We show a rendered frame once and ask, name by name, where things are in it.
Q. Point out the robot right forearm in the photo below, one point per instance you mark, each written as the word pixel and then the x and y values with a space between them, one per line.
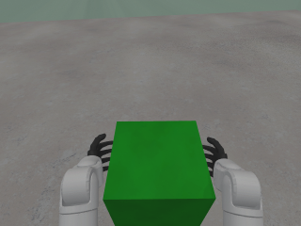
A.
pixel 241 194

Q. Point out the robot left forearm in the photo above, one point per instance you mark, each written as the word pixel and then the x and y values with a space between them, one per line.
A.
pixel 79 193

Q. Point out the robot left hand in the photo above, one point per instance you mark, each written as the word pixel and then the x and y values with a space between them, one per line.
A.
pixel 95 149

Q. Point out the carton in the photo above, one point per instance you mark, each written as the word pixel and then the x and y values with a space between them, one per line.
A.
pixel 158 175

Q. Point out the robot right hand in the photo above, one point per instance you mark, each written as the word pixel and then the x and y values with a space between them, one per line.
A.
pixel 217 153

